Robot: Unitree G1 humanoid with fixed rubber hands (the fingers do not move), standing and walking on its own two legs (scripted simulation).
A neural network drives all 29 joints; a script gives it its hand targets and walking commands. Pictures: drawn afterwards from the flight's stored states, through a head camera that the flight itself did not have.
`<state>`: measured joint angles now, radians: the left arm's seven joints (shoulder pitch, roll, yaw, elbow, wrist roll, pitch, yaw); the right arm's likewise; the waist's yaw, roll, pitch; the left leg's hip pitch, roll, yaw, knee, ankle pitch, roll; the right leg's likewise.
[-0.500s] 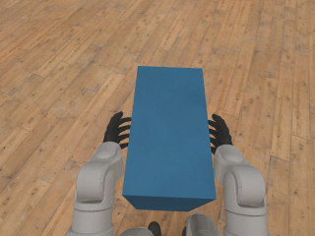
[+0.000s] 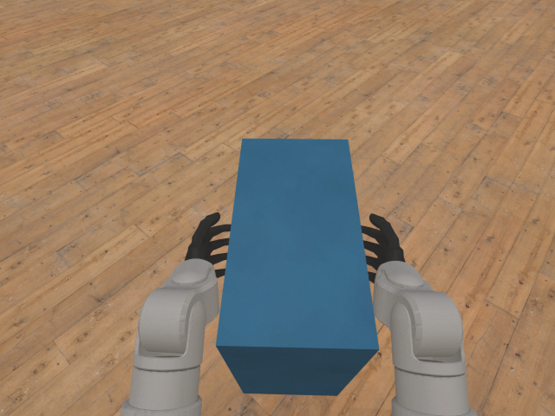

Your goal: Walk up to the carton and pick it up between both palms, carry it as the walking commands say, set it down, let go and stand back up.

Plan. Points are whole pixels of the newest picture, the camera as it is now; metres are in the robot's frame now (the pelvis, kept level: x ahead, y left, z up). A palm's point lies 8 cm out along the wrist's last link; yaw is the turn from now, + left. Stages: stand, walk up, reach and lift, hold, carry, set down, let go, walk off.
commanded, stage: carry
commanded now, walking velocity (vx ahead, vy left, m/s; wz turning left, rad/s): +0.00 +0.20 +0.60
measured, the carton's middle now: (292, 274) +0.32 -0.01 +0.02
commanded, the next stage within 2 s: none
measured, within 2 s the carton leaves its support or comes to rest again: neither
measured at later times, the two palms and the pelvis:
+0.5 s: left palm (54, 329) +0.20 +0.27 +0.09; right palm (263, 293) +0.26 +0.03 +0.08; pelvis -0.04 +0.09 +0.01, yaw +14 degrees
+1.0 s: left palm out of the picture +0.04 +0.50 +0.08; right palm (27, 360) +0.18 +0.30 +0.08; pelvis -0.13 +0.23 +0.00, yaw +33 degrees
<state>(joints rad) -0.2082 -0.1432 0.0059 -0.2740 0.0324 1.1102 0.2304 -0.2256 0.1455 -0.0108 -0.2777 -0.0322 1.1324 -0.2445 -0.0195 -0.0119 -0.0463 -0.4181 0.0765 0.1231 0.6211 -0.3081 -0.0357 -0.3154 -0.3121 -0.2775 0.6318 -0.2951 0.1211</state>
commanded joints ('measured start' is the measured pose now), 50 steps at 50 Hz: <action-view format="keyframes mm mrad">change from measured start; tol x32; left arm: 1 -274 -956 -421 -107 -211 -16 -128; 50 -317 -1012 -499 -143 -295 -64 -142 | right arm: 1 -248 973 470 -46 236 -16 149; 50 -220 985 450 -112 213 -89 149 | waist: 1 -2 -47 -300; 2 -13 341 -291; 17 14 122 -379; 20 39 -405 -295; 23 26 11 -248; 36 20 -236 -281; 39 -10 438 -286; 50 3 136 -390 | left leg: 1 259 -17 -31 -252 203 43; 4 405 248 -386 -169 842 252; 17 114 101 -324 -187 448 196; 20 -370 -81 -79 448 -255 46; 23 -309 7 -158 681 -77 11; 35 -24 -33 71 -5 5 -13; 40 421 268 -433 -179 851 255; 50 265 148 -373 -239 407 238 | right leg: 1 29 -37 26 163 195 -34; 3 -370 160 98 575 -505 0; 17 103 258 132 -55 -115 -98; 20 287 -387 692 -392 250 -340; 30 262 -95 94 -177 642 -174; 36 229 -124 14 -25 532 -81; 39 -395 168 11 495 -538 18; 50 -170 248 188 310 -197 -58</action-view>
